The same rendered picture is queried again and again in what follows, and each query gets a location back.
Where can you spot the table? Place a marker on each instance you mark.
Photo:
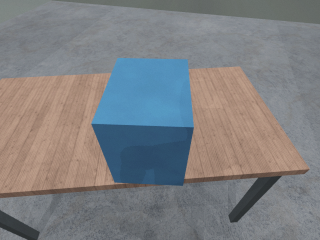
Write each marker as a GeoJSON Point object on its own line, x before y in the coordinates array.
{"type": "Point", "coordinates": [48, 144]}

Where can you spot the carton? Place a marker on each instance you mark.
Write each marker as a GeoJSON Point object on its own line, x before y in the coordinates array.
{"type": "Point", "coordinates": [144, 121]}

